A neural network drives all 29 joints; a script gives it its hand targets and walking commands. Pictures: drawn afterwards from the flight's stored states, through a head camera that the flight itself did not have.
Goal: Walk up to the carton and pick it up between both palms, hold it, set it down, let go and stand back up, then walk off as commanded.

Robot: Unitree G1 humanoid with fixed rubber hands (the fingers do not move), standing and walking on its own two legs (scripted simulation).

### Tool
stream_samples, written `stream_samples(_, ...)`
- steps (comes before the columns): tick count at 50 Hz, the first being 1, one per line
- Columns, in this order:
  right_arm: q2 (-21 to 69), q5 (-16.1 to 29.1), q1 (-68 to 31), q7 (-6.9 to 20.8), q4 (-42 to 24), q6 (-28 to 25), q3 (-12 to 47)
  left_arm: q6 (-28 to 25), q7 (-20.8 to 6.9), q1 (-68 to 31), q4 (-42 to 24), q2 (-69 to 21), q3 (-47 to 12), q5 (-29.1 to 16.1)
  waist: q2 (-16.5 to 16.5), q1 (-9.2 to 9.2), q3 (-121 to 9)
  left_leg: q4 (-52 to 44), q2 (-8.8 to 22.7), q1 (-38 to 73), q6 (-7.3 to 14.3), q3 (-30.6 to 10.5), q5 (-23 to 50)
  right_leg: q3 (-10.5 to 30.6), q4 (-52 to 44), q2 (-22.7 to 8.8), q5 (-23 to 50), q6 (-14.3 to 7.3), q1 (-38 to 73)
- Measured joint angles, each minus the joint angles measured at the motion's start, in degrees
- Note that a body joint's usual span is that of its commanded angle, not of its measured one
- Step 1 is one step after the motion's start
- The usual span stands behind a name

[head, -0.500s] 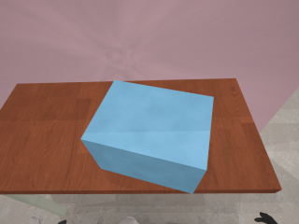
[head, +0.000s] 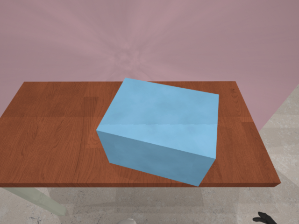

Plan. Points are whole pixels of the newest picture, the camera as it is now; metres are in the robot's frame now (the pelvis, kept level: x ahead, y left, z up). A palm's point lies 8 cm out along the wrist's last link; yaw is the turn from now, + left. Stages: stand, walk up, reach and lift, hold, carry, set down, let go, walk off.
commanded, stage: walk up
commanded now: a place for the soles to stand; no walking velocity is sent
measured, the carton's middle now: (160, 130) +0.38 +0.00 +0.01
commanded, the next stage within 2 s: none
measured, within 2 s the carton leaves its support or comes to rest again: neither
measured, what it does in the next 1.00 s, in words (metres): lifts its left foot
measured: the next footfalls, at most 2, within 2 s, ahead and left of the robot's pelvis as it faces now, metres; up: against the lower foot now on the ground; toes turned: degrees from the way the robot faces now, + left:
left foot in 1.04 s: +0.01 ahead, +0.13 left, +0.00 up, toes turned -2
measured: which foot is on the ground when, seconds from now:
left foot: down 0.00-0.86, up 0.88-1.00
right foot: down 0.00-1.00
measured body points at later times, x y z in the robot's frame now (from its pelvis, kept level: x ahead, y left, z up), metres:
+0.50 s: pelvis -0.01 +0.01 +0.00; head +0.00 +0.02 +0.45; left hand +0.06 +0.31 -0.12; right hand +0.10 -0.30 -0.10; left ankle +0.06 +0.13 -0.72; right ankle +0.00 -0.09 -0.72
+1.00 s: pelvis -0.03 +0.00 +0.00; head -0.01 +0.00 +0.45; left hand +0.05 +0.31 -0.12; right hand +0.07 -0.31 -0.11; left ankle -0.01 +0.13 -0.70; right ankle +0.00 -0.09 -0.72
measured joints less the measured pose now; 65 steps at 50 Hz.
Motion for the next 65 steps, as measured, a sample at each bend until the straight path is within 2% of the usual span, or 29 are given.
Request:
stream_samples(14, 0.0, 0.0, 0.0, 0.5, 0.0, 0.0, 0.0, 0.0, -0.5, -0.5, 3.4, 0.2, 0.0, 0.0, 0.0, 0.00, 0.0, 0.0, 0.0, -0.2, 0.6, 0.0, 0.9, 0.0, -0.5, 0.0, 1.2, 0.5, 0.0)
stream_samples(31, 0.0, 0.0, 0.0, 0.7, 0.0, 0.0, 0.0, 0.0, -0.8, -1.3, 4.2, 0.2, 0.0, 0.0, 0.0, 0.00, 0.0, 0.0, 0.0, -0.2, 0.8, 0.0, 1.2, 0.0, -0.6, 0.0, 1.6, 0.6, 0.0)
stream_samples(42, 0.0, 0.0, 0.0, 0.7, 0.0, 0.0, 0.0, 0.0, -0.9, -2.3, 4.3, 1.3, 0.0, 0.0, 0.1, 0.00, 2.6, 0.0, 0.2, 0.3, 0.9, 0.0, 1.8, 0.0, 1.2, 0.2, 1.5, -0.4, -0.4)
stream_samples(44, 0.0, 0.0, 0.0, 0.7, 0.0, 0.2, 0.0, 0.0, -0.9, -2.3, 4.3, 1.2, 0.0, 0.0, 0.1, 0.03, 2.9, 1.7, 0.1, -0.1, 0.9, 0.0, -1.8, 0.0, 1.2, 0.1, 1.6, -1.0, -0.3)
stream_samples(46, -0.1, 0.0, 0.0, 0.6, 0.0, 0.5, 0.0, 0.0, -0.9, -2.4, 4.3, 1.2, 0.0, 0.0, 0.1, 0.03, 3.0, 7.5, -0.1, -0.7, 0.9, 0.0, -7.2, 0.0, 1.2, 0.0, 1.8, -1.5, -0.3)
stream_samples(48, -0.2, 0.0, 0.0, 0.4, 0.0, 0.5, 0.0, 0.0, -1.0, -2.8, 4.3, 1.1, 0.0, 0.0, 0.1, -0.01, 3.1, 10.6, -0.1, 0.1, 0.9, 0.0, -9.3, 0.0, 1.2, -0.1, 1.9, -1.5, -0.4)
stream_samples(50, -0.2, 0.0, 0.0, 0.4, 0.0, 0.5, 0.0, 0.0, -1.0, -3.3, 4.3, 1.0, 0.0, 0.0, 0.2, -0.04, 3.2, 9.1, -0.1, 2.5, 0.9, -0.1, -9.7, -0.1, 1.4, -0.2, 1.9, -1.0, -0.4)
stream_samples(52, -0.2, 0.0, 0.0, 0.2, 0.0, 0.5, 0.0, 0.0, -1.0, -3.9, 4.3, 0.9, 0.0, 0.0, 0.2, -0.05, 3.4, 1.5, -0.1, 6.5, 0.9, -0.1, -6.4, -0.1, 2.3, -0.2, 1.6, -0.5, -0.6)
stream_samples(57, 0.1, 0.0, -0.1, 0.1, 0.0, -0.1, 0.3, 0.1, -1.0, -4.5, 4.3, 1.1, 0.0, 0.0, -0.6, 0.01, 3.3, 1.5, 0.1, 5.6, 0.7, 0.0, -4.3, 0.0, 2.6, -0.3, -1.0, 0.7, -0.6)
stream_samples(59, 0.1, 0.0, -0.1, 0.1, 0.0, -0.2, 0.3, 0.1, -1.0, -4.5, 4.3, 1.5, 0.0, 0.0, -0.8, 0.02, 3.1, 1.5, 0.4, 4.7, 0.7, 0.0, -4.1, 0.0, 1.8, -0.3, -0.9, 0.7, -0.6)
stream_samples(61, 0.0, 0.0, -0.1, 0.0, 0.0, -0.2, 0.3, 0.1, -1.0, -4.6, 4.4, 1.6, 0.0, 0.0, -0.7, 0.00, 3.7, 1.4, 0.6, 4.6, 0.7, 0.0, -3.9, 0.0, 0.9, -0.1, 3.0, 0.2, -0.6)
stream_samples(65, -0.3, 0.0, -0.2, 0.0, 0.0, -0.2, 0.3, 0.1, -1.0, -4.6, 4.8, 1.1, 0.0, 0.0, -0.3, 0.01, 3.8, 1.3, 0.8, 4.8, 0.7, 0.0, -4.9, 0.0, 0.7, 0.1, 2.2, -1.4, -0.6)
